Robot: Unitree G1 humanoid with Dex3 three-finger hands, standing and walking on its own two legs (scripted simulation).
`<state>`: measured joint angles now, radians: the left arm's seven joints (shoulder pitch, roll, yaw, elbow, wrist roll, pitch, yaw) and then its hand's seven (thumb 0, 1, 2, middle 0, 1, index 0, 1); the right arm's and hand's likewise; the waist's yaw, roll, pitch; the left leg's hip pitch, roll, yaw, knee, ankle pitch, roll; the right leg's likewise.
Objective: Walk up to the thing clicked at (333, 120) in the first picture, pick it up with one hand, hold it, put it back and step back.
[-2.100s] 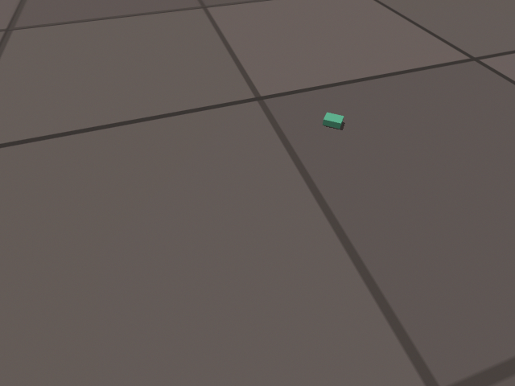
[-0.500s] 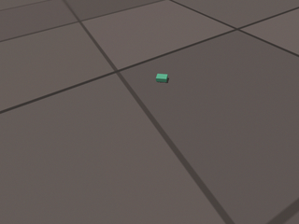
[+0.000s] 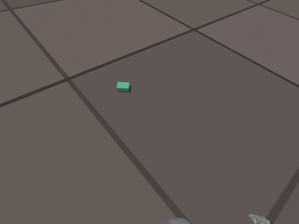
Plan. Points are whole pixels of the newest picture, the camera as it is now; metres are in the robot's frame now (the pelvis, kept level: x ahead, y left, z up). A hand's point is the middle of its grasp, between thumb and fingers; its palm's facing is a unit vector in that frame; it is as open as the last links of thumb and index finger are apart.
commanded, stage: walk up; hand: left
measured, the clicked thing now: (123, 86) +1.40 +0.15 -0.75
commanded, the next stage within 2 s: none
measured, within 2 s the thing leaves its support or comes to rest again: neither
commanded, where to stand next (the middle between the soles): +1.00 -0.08 m, yaw -2 degrees
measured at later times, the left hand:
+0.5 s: hand (91, 156) +0.36 +0.19 -0.12, palm faces -0.07 -0.93 -0.37, open 7.4 cm
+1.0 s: hand (85, 122) +0.53 +0.24 -0.15, palm faces -0.09 -0.94 -0.32, open 7.4 cm
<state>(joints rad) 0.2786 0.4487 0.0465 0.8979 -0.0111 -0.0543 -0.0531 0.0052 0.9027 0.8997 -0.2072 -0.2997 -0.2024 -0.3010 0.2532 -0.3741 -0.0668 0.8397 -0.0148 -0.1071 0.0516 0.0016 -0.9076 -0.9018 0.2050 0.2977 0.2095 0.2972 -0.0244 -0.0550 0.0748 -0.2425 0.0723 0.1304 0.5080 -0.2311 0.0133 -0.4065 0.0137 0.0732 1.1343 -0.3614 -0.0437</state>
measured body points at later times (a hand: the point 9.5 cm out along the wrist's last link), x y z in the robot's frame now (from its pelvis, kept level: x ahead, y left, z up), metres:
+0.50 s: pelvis +0.25 -0.07 +0.00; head +0.27 -0.10 +0.45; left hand +0.36 +0.23 -0.09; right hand +0.30 -0.38 -0.13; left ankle +0.24 +0.11 -0.65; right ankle +0.28 -0.15 -0.74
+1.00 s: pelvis +0.47 -0.03 +0.00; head +0.48 +0.00 +0.45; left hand +0.53 +0.29 -0.13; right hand +0.54 -0.34 -0.09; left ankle +0.52 +0.07 -0.74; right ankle +0.45 -0.18 -0.66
